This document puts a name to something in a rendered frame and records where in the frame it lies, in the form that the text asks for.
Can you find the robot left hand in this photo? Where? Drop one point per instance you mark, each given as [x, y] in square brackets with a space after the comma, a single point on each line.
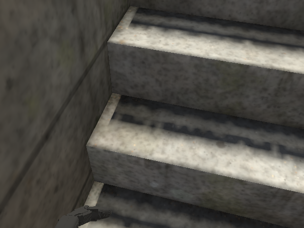
[83, 215]

